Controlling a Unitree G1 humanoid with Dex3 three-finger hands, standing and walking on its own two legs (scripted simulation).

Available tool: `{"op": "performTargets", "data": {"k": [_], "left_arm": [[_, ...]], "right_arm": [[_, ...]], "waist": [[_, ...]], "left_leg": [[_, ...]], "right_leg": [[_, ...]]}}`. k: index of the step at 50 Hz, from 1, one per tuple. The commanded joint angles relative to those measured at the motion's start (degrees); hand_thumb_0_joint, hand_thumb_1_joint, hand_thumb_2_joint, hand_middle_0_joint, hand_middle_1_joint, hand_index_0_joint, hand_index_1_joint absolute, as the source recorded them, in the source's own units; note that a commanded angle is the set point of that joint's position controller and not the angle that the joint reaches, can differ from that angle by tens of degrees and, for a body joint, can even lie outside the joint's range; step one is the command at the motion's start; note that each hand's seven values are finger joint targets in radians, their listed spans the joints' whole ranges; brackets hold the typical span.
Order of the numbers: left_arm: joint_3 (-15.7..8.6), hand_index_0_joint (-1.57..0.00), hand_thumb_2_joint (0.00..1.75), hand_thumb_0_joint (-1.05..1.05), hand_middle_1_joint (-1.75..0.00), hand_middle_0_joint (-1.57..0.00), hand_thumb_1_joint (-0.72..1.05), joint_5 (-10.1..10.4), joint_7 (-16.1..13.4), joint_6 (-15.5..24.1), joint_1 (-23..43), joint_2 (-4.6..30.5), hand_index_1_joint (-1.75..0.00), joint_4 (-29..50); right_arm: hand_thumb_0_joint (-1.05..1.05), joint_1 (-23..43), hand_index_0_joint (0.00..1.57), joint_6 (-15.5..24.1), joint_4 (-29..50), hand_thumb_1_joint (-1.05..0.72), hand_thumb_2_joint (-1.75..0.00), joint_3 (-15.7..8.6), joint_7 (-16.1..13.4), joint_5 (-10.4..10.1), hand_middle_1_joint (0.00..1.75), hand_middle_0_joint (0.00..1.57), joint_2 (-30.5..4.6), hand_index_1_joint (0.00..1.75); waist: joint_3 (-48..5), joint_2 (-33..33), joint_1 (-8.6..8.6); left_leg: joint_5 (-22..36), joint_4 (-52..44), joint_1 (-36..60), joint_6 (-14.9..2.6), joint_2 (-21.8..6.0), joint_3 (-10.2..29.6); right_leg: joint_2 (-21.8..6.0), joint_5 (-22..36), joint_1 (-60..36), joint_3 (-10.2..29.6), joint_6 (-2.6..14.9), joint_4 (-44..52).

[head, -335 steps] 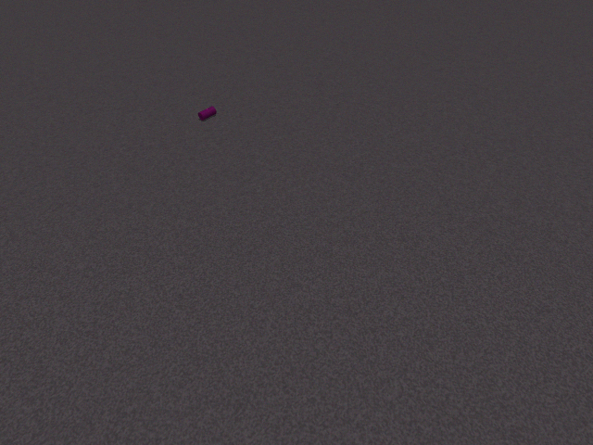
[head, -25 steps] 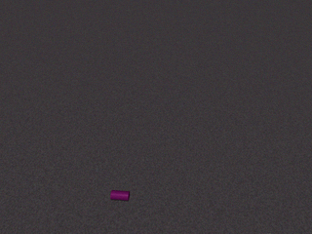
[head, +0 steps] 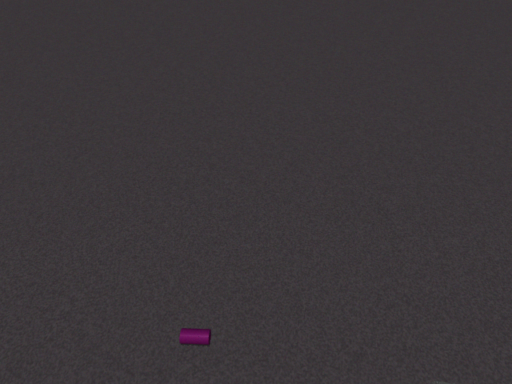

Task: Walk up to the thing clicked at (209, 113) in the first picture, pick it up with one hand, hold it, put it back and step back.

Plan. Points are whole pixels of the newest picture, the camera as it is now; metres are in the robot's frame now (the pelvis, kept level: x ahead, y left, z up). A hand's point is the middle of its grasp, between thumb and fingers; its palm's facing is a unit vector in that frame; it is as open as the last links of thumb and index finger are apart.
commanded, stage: walk up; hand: left
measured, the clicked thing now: (195, 336) +0.42 +0.26 -0.75
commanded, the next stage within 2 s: stand in 0.64 s
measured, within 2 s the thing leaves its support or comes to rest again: neither
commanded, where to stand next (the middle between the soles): +0.04 +0.02 m, yaw -1 degrees
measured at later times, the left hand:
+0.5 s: hand out of the picture +0.10 +0.25 -0.15, palm faces -0.06 -0.93 -0.36, open 7.4 cm
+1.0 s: hand out of the picture +0.11 +0.24 -0.15, palm faces -0.03 -0.95 -0.32, open 7.4 cm
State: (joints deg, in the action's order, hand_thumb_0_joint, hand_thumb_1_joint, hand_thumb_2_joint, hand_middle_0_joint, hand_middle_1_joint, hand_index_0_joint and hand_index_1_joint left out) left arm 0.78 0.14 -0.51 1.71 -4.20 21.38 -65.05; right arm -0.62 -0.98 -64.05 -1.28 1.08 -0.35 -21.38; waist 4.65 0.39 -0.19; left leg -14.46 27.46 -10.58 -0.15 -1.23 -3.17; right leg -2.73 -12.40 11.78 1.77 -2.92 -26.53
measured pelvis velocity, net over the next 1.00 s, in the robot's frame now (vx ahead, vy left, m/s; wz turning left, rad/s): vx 0.02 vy -0.01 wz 0.00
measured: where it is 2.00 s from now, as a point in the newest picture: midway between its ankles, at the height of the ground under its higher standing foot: outside the picture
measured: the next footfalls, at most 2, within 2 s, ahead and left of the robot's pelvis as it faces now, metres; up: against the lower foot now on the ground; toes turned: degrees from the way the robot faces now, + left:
none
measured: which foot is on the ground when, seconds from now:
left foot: down 0.00-1.00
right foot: down 0.00-1.00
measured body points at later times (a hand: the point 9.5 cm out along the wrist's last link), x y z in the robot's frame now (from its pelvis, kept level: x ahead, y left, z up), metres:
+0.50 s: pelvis +0.01 +0.00 +0.01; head +0.03 -0.01 +0.45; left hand +0.11 +0.30 -0.12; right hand +0.07 -0.31 -0.13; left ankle +0.01 +0.12 -0.74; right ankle +0.02 -0.15 -0.74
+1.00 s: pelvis +0.02 -0.01 +0.01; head +0.03 -0.01 +0.46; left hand +0.12 +0.29 -0.12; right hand +0.12 -0.31 -0.12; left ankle +0.01 +0.12 -0.74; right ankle +0.02 -0.15 -0.74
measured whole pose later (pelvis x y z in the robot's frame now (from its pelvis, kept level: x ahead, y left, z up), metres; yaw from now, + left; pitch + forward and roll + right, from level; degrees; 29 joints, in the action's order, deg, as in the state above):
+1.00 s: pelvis +0.02 -0.01 +0.01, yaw +0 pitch -2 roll +0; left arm -0.4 -0.4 0.5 0.5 -3.9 19.4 -64.7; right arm -3.0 0.5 -64.6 -0.7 0.5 0.5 -19.9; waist 3.0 -0.3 0.7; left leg -11.2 18.4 -5.2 0.7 -1.7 -3.1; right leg -2.2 -9.5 6.6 1.3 -2.4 -17.9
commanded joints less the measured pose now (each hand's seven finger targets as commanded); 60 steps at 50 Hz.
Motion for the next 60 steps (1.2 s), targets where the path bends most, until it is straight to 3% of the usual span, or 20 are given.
{"op": "performTargets", "data": {"k": [1, 10, 18, 26, 31, 32, 39, 44, 48, 51, 56, 60], "left_arm": [[-2.54, -0.2, 0.9, 0.0, -0.3, -0.2, 0.9, -0.29, -0.92, 0.97, 3.43, 12.88, -0.3, 3.03], [-2.89, -0.2, 0.9, 0.0, -0.3, -0.2, 0.9, -0.59, -0.52, 0.77, 4.25, 12.56, -0.3, 2.83], [-3.12, -0.2, 0.9, 0.0, -0.3, -0.2, 0.9, -0.91, -0.37, 0.39, 3.61, 12.17, -0.3, 3.29], [-3.19, -0.2, 0.9, 0.0, -0.3, -0.2, 0.9, -0.65, -0.6, 0.43, 3.6, 11.71, -0.3, 3.54], [-3.15, -0.2, 0.9, 0.0, -0.3, -0.2, 0.9, -0.51, -0.83, 0.39, 3.39, 11.46, -0.3, 3.67], [-3.01, -0.2, 0.9, 0.0, -0.3, -0.2, 0.9, -0.37, -0.54, 0.12, 3.01, 10.58, -0.3, 3.38], [-3.34, -0.2, 0.9, 0.0, -0.3, -0.2, 0.9, -0.48, -0.19, -0.03, 2.97, 10.81, -0.3, 3.55], [-3.6, -0.2, 0.9, 0.0, -0.3, -0.2, 0.9, -0.63, -0.13, 0.12, 2.63, 10.69, -0.3, 3.6], [-3.61, -0.2, 0.9, 0.0, -0.3, -0.2, 0.9, -0.63, -0.01, 0.07, 2.2, 10.65, -0.3, 3.57], [-3.65, -0.2, 0.9, 0.0, -0.3, -0.2, 0.9, -0.71, 0.08, 0.08, 2.39, 10.48, -0.3, 3.98], [-3.64, -0.2, 0.9, 0.0, -0.3, -0.2, 0.9, -0.71, 0.12, -0.04, 2.25, 10.82, -0.3, 3.85], [-3.47, -0.2, 0.9, 0.0, -0.3, -0.2, 0.9, -0.74, 0.19, 0.0, 1.67, 10.51, -0.3, 3.81]], "right_arm": [[0.0, 2.55, 0.2, 1.14, 2.83, -0.9, -0.9, -2.62, -0.53, 0.2, 0.3, 0.2, -11.97, 0.3], [0.0, 2.39, 0.2, 1.25, 2.41, -0.9, -0.9, -2.39, -0.28, 0.56, 0.3, 0.2, -11.78, 0.3], [0.0, 1.28, 0.2, 1.36, 2.73, -0.9, -0.9, -2.62, -0.31, 0.97, 0.3, 0.2, -12.17, 0.3], [0.0, -0.48, 0.2, 1.56, 2.88, -0.9, -0.9, -2.83, -0.61, 0.73, 0.3, 0.2, -11.92, 0.3], [0.0, -1.19, 0.2, 1.26, 2.71, -0.9, -0.9, -3.16, -0.75, 0.67, 0.3, 0.2, -11.75, 0.3], [0.0, -0.84, 0.2, 1.76, 2.73, -0.9, -0.9, -2.2, -0.88, 0.68, 0.3, 0.2, -9.89, 0.3], [0.0, -0.38, 0.2, 2.32, 2.39, -0.9, -0.9, -2.02, -1.17, 0.85, 0.3, 0.2, -10.76, 0.3], [0.0, -0.57, 0.2, 2.65, 2.68, -0.9, -0.9, -2.07, -1.29, 0.88, 0.3, 0.2, -10.83, 0.3], [0.0, 0.03, 0.2, 2.76, 2.93, -0.9, -0.9, -1.92, -1.29, 0.81, 0.3, 0.2, -10.56, 0.3], [0.0, -0.09, 0.2, 2.81, 3.05, -0.9, -0.9, -2.0, -1.3, 0.83, 0.3, 0.2, -10.68, 0.3], [0.0, 0.28, 0.2, 2.69, 2.95, -0.9, -0.9, -1.96, -1.28, 0.84, 0.3, 0.2, -10.56, 0.3], [0.0, -0.12, 0.2, 2.65, 2.83, -0.9, -0.9, -1.99, -1.18, 0.87, 0.3, 0.2, -10.83, 0.3]], "waist": [[-8.18, -1.96, 0.32], [-6.24, -1.05, 0.1], [-5.92, -0.3, 0.09], [-8.8, -0.75, 0.45], [-9.19, -1.02, 0.71], [-9.35, -2.59, 0.97], [-7.42, -0.47, 0.82], [-8.89, -0.24, 0.9], [-7.45, 0.05, 0.64], [-8.48, 0.25, 0.72], [-6.32, -0.75, 0.59], [-6.99, -0.67, 0.53]], "left_leg": [[8.05, -7.12, 4.51, -1.88, -5.93, 5.2], [3.48, -10.1, 4.54, -1.24, -5.77, 4.79], [-1.76, -11.81, 2.81, -1.49, -6.13, 5.39], [10.27, -9.8, 5.35, -1.44, -6.23, 4.51], [12.94, -8.91, 7.27, -1.41, -6.15, 3.85], [15.75, -10.07, 7.19, -0.94, -6.95, 5.86], [13.14, -11.47, 6.11, -0.52, -6.97, 5.6], [17.14, -11.11, 7.74, -0.38, -7.17, 5.11], [14.45, -11.86, 7.2, -0.34, -7.06, 5.4], [15.75, -11.6, 8.16, -0.23, -7.27, 5.23], [11.06, -12.44, 6.93, -0.13, -6.98, 5.54], [11.06, -12.21, 6.9, -0.37, -6.98, 5.48]], "right_leg": [[-4.93, 11.05, -1.68, 3.3, 3.62, 5.1], [-4.58, 5.71, -0.65, 4.17, 3.4, 8.53], [-3.73, 4.27, -1.59, 3.32, 3.47, 7.9], [-4.15, 13.74, -4.56, 2.89, 3.28, 6.12], [-4.51, 14.82, -4.22, 2.88, 3.47, 6.53], [-4.21, 15.53, -4.26, 3.14, 3.12, 7.16], [-4.57, 13.16, -5.74, 3.35, 2.9, 9.25], [-4.89, 16.56, -6.89, 3.14, 2.98, 9.34], [-4.79, 14.2, -6.12, 2.98, 2.87, 10.24], [-4.92, 15.06, -6.25, 3.08, 3.21, 9.97], [-4.73, 11.26, -5.04, 3.22, 3.18, 10.94], [-4.92, 11.88, -5.67, 3.34, 3.3, 11.3]]}}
